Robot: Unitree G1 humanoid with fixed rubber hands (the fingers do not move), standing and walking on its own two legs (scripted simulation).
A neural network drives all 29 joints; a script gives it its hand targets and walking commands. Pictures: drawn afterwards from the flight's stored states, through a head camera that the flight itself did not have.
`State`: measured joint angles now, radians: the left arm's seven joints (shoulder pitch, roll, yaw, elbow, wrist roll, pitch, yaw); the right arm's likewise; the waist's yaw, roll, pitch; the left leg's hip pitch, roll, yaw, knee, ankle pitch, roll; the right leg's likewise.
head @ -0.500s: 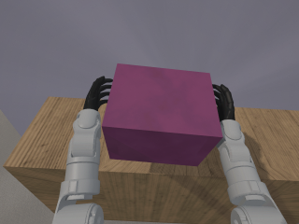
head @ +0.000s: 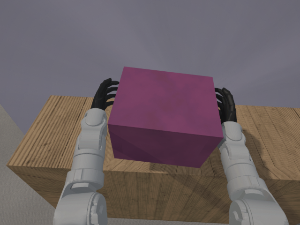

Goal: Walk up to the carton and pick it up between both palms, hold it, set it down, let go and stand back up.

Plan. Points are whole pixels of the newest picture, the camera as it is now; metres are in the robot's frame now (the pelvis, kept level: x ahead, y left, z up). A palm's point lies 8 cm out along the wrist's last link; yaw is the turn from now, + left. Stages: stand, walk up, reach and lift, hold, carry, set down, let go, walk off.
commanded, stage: set down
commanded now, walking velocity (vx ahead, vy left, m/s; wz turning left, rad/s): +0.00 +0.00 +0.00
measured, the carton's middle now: (162, 118) +0.38 -0.01 +0.08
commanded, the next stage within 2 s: none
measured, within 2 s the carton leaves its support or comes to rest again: rests again in 1.94 s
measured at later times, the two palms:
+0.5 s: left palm (106, 110) +0.40 +0.15 +0.09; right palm (226, 120) +0.37 -0.19 +0.09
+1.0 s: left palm (109, 119) +0.40 +0.15 +0.05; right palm (222, 128) +0.37 -0.20 +0.05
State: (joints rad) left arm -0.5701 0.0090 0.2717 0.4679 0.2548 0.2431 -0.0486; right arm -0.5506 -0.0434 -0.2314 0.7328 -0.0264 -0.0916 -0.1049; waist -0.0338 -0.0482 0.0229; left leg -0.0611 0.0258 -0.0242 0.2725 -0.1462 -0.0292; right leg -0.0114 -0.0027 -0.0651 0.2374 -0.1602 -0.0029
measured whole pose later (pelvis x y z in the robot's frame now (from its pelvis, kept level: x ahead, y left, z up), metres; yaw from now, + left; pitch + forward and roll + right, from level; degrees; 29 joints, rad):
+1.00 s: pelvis +0.01 +0.00 +0.00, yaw -2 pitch +5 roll +0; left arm -0.66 0.03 0.34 0.90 0.26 -0.10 -0.01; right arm -0.61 0.00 -0.46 0.94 -0.26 -0.28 -0.05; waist -0.02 -0.03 -0.01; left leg -0.22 0.03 0.00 0.26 -0.13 -0.03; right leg -0.18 0.00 -0.04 0.23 -0.13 0.00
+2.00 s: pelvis +0.01 +0.00 -0.01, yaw -2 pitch +17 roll -1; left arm -0.76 0.09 0.35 1.26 0.21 -0.42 0.05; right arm -0.68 -0.02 -0.55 1.09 -0.35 -0.45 -0.06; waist -0.03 0.01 -0.11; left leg -0.50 0.04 0.01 0.33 -0.13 -0.03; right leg -0.45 0.00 -0.04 0.28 -0.13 0.00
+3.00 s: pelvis +0.00 +0.00 -0.01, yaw -2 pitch +18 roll +0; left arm -0.78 0.06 0.50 1.26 0.33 -0.48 0.02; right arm -0.69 0.02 -0.70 1.07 -0.47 -0.49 -0.02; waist -0.03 0.02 -0.10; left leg -0.54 0.03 0.00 0.36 -0.14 -0.03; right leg -0.51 0.00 -0.04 0.35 -0.16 -0.01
